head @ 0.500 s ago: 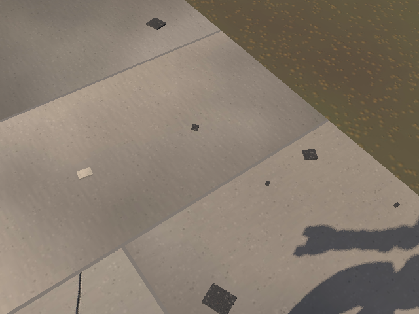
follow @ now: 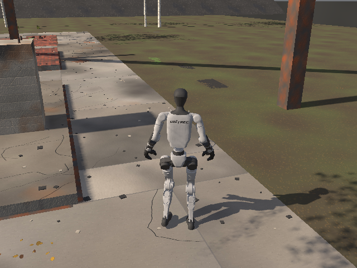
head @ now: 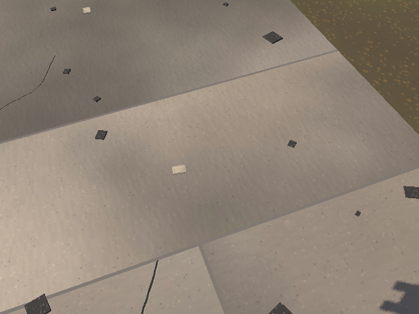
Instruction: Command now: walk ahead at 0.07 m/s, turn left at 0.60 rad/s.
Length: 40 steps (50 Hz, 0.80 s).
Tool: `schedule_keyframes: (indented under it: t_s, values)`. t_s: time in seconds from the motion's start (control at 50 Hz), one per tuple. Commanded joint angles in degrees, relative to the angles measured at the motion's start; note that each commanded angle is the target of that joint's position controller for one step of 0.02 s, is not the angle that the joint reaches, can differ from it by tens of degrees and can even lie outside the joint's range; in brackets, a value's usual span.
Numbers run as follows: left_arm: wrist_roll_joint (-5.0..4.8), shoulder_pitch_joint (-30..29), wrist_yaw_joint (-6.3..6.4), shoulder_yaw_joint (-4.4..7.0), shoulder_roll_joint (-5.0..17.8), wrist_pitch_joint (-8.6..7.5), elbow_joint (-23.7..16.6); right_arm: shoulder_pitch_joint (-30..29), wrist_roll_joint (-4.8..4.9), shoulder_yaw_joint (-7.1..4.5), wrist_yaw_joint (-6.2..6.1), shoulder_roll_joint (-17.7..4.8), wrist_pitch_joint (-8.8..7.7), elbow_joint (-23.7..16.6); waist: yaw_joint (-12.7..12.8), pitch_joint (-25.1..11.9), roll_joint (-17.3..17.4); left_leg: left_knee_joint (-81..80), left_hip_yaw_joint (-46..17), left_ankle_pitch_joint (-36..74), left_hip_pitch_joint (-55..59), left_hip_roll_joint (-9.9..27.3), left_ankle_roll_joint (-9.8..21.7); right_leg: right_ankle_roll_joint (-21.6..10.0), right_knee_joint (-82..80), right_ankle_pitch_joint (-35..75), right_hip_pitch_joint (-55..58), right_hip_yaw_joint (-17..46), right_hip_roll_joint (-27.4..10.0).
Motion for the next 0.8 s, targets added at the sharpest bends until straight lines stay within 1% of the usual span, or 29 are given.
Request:
schedule_keyframes:
  t_s: [0.02, 0.04, 0.06, 0.08, 0.1, 0.12, 0.16, 0.22, 0.26, 0.3, 0.32, 0.34, 0.36, 0.38, 0.4, 0.42, 0.44, 0.46, 0.48, 0.5, 0.52, 0.54, 0.58, 0.62, 0.66, 0.7, 0.72, 0.76, 0.8]
  values:
    - [-0.75, -2.32, 1.08, 1.70, 7.16, -0.52, -4.66, 3.71, 0.00, -3.57, -0.40, -8.99, -0.23, -1.92, -0.88, -4.04, -9.92, 17.39, 2.81, 1.62, -10.86, 5.03, -3.03, -9.71, -12.74, 1.18, 8.55, 15.67, -17.31]
    - [-1.52, -1.42, 1.51, 1.53, 7.05, -0.47, -4.36, 2.84, 0.00, -3.06, -0.14, -7.51, -0.01, -2.34, 0.43, -2.72, -11.08, 18.30, 3.72, 4.76, -14.20, 5.75, -3.61, -9.30, -14.05, -4.14, 10.00, 14.72, -16.60]
    - [-1.54, 0.20, 1.89, 1.41, 7.31, -0.38, -4.11, 1.56, 0.30, -2.55, 0.31, -6.16, -0.18, -2.89, 1.53, -2.11, -11.63, 17.49, 5.43, 6.45, -15.30, 6.37, -3.84, -9.07, -15.47, -7.59, 10.53, 13.13, -15.75]
    - [-1.24, 1.92, 2.14, 1.52, 7.66, -0.40, -3.89, -0.26, 0.59, -2.20, 0.65, -5.40, -0.53, -3.71, 2.85, -1.73, -12.15, 15.45, 6.88, 7.45, -16.24, 6.85, -4.03, -9.04, -16.67, -9.84, 11.66, 12.16, -15.56]
    - [-1.03, 3.65, 2.25, 1.69, 8.12, -0.52, -3.64, -2.12, 0.63, -1.89, 0.85, -4.81, -0.93, -4.51, 4.12, -1.75, -12.19, 13.15, 7.66, 7.87, -17.25, 7.44, -4.17, -9.21, -17.41, -11.02, 13.40, 11.78, -16.01]
    - [-0.99, 5.11, 2.27, 1.88, 8.57, -0.70, -3.36, -3.50, 0.47, -1.65, 1.00, -4.39, -1.29, -5.11, 5.09, -1.90, -11.93, 10.96, 7.93, 8.04, -17.89, 8.10, -4.26, -9.48, -17.93, -11.41, 15.03, 11.58, -16.76]
    - [-1.19, 6.51, 2.04, 2.27, 9.61, -1.09, -2.93, -4.33, 0.13, -1.17, 1.40, -3.48, -1.89, -5.72, 5.65, -2.07, -11.56, 6.43, 8.55, 8.39, -17.17, 9.40, -4.04, -9.81, -18.72, -11.01, 16.23, 10.36, -18.10]
    - [-1.65, 6.41, 1.27, 2.84, 11.18, -1.67, -2.55, -4.44, 0.02, -0.31, 2.26, -1.97, -2.60, -6.09, 5.34, -0.92, -11.41, -1.05, 10.70, 9.40, -11.79, 10.82, -2.58, -9.48, -19.73, -8.81, 12.59, 5.94, -18.84]
    - [-2.10, 5.96, 0.58, 3.14, 12.02, -2.04, -2.17, -3.89, 0.16, -0.02, 2.78, -1.71, -2.87, -5.91, 4.70, -0.02, -11.40, -5.96, 12.44, 8.91, -6.28, 10.86, -1.16, -8.98, -19.66, -7.43, 8.94, 2.57, -18.59]
    - [-2.73, 6.10, -0.19, 3.32, 12.61, -2.30, -1.58, -3.00, 0.33, -0.06, 3.13, -2.23, -2.93, -5.70, 4.04, 0.09, -11.42, -9.90, 13.64, 8.81, -1.86, 10.57, 0.33, -8.64, -18.61, -6.71, 7.42, 0.89, -19.18]
    - [-3.16, 5.89, -0.54, 3.36, 12.82, -2.23, -1.26, -2.03, 0.37, -0.13, 3.24, -2.48, -2.90, -5.46, 3.16, -0.06, -10.93, -12.38, 14.39, 9.46, 0.68, 10.19, 1.23, -8.28, -17.39, -6.60, 6.82, 0.15, -19.59]
    - [-3.66, 4.98, -0.76, 3.32, 12.82, -2.01, -1.03, 0.32, 0.33, -0.27, 3.30, -2.44, -2.88, -4.63, 1.27, -0.40, -9.85, -16.35, 15.83, 11.56, 5.14, 9.25, 2.32, -7.44, -14.84, -6.47, 5.06, -1.53, -19.38]
    - [-3.70, 4.82, -0.80, 3.02, 12.00, -1.91, -0.82, 4.42, 0.30, -0.84, 3.16, -3.18, -2.80, -2.98, -0.88, -1.70, -8.40, -18.93, 17.67, 12.61, 12.54, 7.03, 3.43, -6.25, -9.75, -3.49, 1.71, -4.07, -18.22]
    - [-2.91, 5.90, -0.86, 2.04, 9.44, -2.03, -0.58, 11.64, 0.73, -2.58, 2.69, -6.21, -2.68, -0.76, -4.05, -5.24, -4.73, -20.47, 16.85, 11.68, 23.58, 5.11, 5.21, -4.11, 1.72, 2.73, -2.85, -8.41, -15.38]
    - [-0.78, 4.38, -0.93, 0.40, 5.01, -2.35, -2.71, 20.52, 1.05, -4.36, 1.81, -12.00, -2.72, 0.54, -7.28, -7.70, 8.91, -26.91, -2.36, 8.30, 34.42, 16.59, 9.87, 0.68, 25.55, -8.39, -15.86, -13.25, -9.79]
    - [-0.98, 1.21, -0.56, -0.17, 3.79, -3.83, -7.68, 19.15, 0.57, -4.47, 2.26, -17.21, -4.27, -1.76, -5.17, -9.65, 16.92, -37.33, -34.55, -6.41, 39.03, 26.91, 20.84, 2.89, 40.43, -20.44, -35.36, -4.03, -0.42]
    - [-3.20, -1.08, -0.88, 0.99, 9.26, -5.14, -7.52, 17.49, 0.24, -2.87, 2.87, -11.22, -5.75, -1.99, -6.46, -6.79, 7.91, -39.53, -32.00, -7.35, 37.70, 28.05, 21.19, 1.62, 45.18, -16.34, -39.93, 2.01, -4.23]
    - [-3.74, -0.37, -1.37, 1.21, 10.25, -5.87, -6.86, 15.38, -0.19, -1.56, 2.93, -7.79, -6.51, -1.67, -4.41, -3.75, 7.27, -38.63, -25.25, -2.46, 34.11, 26.55, 19.49, 0.11, 43.21, -10.52, -39.39, 1.90, -6.35]
    - [-2.63, 1.22, -1.42, 1.14, 9.88, -6.00, -5.14, 12.54, -0.32, -0.78, 2.91, -5.66, -6.74, -2.02, -2.61, -1.87, 3.04, -37.64, -18.53, 3.77, 30.03, 23.78, 17.41, 0.11, 39.96, -5.56, -36.42, 1.62, -8.44]
    - [-1.25, 1.44, -1.51, 1.23, 9.69, -5.97, -4.39, 9.70, -0.50, -0.32, 2.67, -4.76, -6.60, -2.09, -1.25, -0.81, 2.41, -37.77, -13.53, 10.90, 26.28, 21.36, 15.88, 0.64, 35.50, -1.89, -33.15, 1.58, -9.34]
    - [-0.94, 2.07, -1.87, 1.23, 9.30, -5.66, -3.66, 8.18, -1.02, 0.08, 2.25, -4.42, -6.55, -2.22, -0.15, -0.64, 3.44, -38.60, -9.93, 17.22, 23.42, 19.61, 14.79, 1.24, 33.70, 1.12, -29.78, 1.05, -9.65]
    - [-0.83, 2.59, -2.13, 1.00, 8.46, -5.32, -2.89, 7.83, -1.28, 0.07, 1.88, -4.83, -6.72, -1.79, 0.29, -1.11, 3.45, -38.98, -7.34, 24.13, 22.28, 18.76, 14.61, 2.08, 32.57, 3.83, -28.17, -0.06, -8.93]
    - [-0.83, 1.50, -2.16, 0.44, 7.04, -4.66, -2.39, 8.97, -1.12, 0.02, 1.22, -5.52, -6.98, -0.31, 0.18, -1.28, 1.59, -39.35, -2.77, 33.13, 21.73, 17.64, 14.13, 3.51, 28.05, 8.74, -27.45, -1.08, -8.05]
    - [-1.03, -2.50, -2.09, -0.37, 5.31, -4.54, -3.31, 10.47, -0.75, 0.12, 0.68, -5.57, -6.98, 1.42, -0.91, -0.19, 0.85, -39.72, 0.58, 36.09, 21.03, 16.15, 12.78, 4.08, 19.82, 14.29, -26.47, -1.60, -7.04]
    - [-1.54, -7.09, -2.49, -1.05, 3.97, -4.76, -4.30, 12.23, -0.66, 0.16, 0.30, -5.80, -6.98, 3.02, -2.58, 1.02, 1.80, -40.59, 2.75, 34.89, 19.75, 15.00, 11.38, 3.92, 11.51, 20.10, -23.52, -2.66, -5.48]
    - [-2.02, -11.24, -3.18, -1.43, 3.37, -5.10, -5.32, 14.63, -0.37, 0.09, 0.14, -6.18, -7.04, 4.73, -4.14, 2.67, 1.65, -41.70, 2.60, 31.61, 19.82, 15.74, 11.15, 3.20, 5.85, 23.45, -21.69, -3.03, -4.49]
    - [-2.16, -12.74, -3.52, -1.49, 3.36, -5.26, -5.73, 15.55, -0.21, 0.06, 0.15, -6.28, -7.01, 5.56, -4.50, 3.46, 1.39, -41.75, 2.23, 30.84, 20.76, 16.46, 11.30, 2.63, 3.76, 23.98, -21.51, -2.85, -4.16]
    - [-2.25, -14.50, -4.15, -1.43, 3.81, -5.60, -6.42, 16.64, -0.06, -0.03, 0.13, -6.34, -6.73, 7.06, -4.41, 4.43, 1.45, -40.45, 1.67, 32.39, 24.42, 18.23, 11.34, 1.06, 0.55, 22.73, -22.22, -2.29, -3.75]
    - [-2.08, -13.90, -4.50, -1.17, 4.58, -5.81, -6.47, 16.87, -0.06, -0.22, -0.03, -6.51, -6.23, 8.15, -3.33, 3.79, 1.97, -37.68, 1.27, 38.25, 28.62, 19.80, 10.68, -0.78, -1.15, 19.26, -21.52, -2.20, -3.29]
Keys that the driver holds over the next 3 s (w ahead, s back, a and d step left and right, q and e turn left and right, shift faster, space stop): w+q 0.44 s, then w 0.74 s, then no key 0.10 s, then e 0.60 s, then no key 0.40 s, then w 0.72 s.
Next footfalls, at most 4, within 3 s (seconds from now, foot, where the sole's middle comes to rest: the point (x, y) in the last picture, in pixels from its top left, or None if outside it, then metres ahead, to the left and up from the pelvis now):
0.38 left None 0.10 0.18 -0.77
0.88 right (187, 297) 0.52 0.13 -0.77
1.36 left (94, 249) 0.69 0.45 -0.77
1.80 right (168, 246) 0.70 0.20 -0.77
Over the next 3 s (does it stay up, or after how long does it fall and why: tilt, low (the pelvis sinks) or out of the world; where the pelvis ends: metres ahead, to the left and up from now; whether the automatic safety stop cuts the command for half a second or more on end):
stays up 0.89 0.31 -0.02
